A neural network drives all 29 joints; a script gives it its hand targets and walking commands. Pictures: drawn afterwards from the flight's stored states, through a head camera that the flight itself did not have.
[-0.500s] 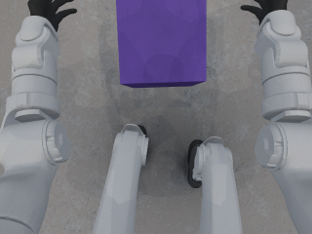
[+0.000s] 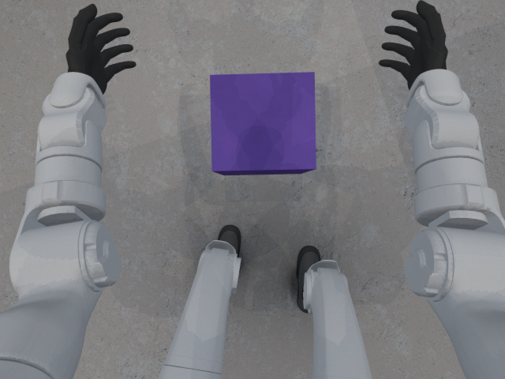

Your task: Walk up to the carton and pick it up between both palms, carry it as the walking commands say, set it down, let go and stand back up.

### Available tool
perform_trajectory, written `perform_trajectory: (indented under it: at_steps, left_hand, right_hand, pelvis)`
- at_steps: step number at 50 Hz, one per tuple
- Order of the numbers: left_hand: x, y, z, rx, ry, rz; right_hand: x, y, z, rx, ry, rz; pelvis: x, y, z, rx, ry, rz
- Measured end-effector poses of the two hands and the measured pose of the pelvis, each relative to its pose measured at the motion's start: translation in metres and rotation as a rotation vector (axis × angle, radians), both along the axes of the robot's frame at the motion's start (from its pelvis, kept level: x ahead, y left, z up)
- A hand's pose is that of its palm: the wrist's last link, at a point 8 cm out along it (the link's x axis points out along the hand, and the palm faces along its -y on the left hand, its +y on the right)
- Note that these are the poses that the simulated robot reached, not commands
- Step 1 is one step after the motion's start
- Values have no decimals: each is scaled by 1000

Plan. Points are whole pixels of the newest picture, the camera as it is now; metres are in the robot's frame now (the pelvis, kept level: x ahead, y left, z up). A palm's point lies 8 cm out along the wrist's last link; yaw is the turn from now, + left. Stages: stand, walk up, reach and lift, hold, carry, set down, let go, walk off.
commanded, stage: set down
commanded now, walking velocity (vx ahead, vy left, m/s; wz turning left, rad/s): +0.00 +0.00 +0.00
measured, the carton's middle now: (262, 131) +0.51 +0.07 -0.52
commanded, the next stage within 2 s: let go in 0.04 s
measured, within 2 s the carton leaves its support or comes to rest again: neither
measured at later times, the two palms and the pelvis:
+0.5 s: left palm (66, 141) +0.37 +0.29 -0.03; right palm (467, 156) +0.42 -0.17 -0.04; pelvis +0.04 +0.00 +0.07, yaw +1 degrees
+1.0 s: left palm (57, 292) +0.24 +0.22 +0.05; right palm out of the picture +0.28 -0.24 +0.05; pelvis +0.09 -0.02 +0.13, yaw +3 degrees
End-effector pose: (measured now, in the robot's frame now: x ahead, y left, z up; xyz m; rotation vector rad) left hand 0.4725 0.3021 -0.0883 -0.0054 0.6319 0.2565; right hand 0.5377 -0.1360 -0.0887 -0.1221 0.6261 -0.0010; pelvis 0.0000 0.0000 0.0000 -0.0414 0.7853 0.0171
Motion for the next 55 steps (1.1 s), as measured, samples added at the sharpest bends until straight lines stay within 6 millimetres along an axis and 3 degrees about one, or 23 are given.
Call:
perform_trajectory:
  at_steps: [6, 12, 19, 23, 30, 43, 49, 55]
  left_hand:
    - [1, -4, 15, 0, 16, -5]
    - [-8, -9, 9, 34, 54, -40]
    - [-56, -14, 19, 89, 120, -136]
    - [-85, -16, 41, 85, 140, -150]
    - [-129, -22, 84, 74, 147, -151]
    - [-210, -64, 127, 66, 172, -161]
    - [-233, -82, 139, 63, 181, -160]
    - [-238, -92, 146, 62, 177, -174]
  right_hand:
    - [0, -1, 15, -10, 14, 5]
    - [-11, -4, 11, -55, 36, 5]
    - [-69, -20, 18, -107, 72, -8]
    - [-101, -33, 38, -100, 90, -18]
    - [-141, -50, 79, -95, 98, -3]
    - [-222, -86, 124, -98, 134, 4]
    - [-253, -105, 139, -98, 143, 0]
    - [-271, -115, 150, -86, 141, -13]
  pelvis:
    - [4, 1, 18, 2, -8, 2]
    - [9, 1, 28, -3, -8, 7]
    - [23, 3, 47, 4, -57, 10]
    - [32, 4, 61, 11, -117, 10]
    - [46, 2, 86, 23, -257, 8]
    - [78, -11, 117, 47, -540, 14]
    - [88, -20, 125, 60, -650, 20]
    - [92, -26, 129, 68, -741, 26]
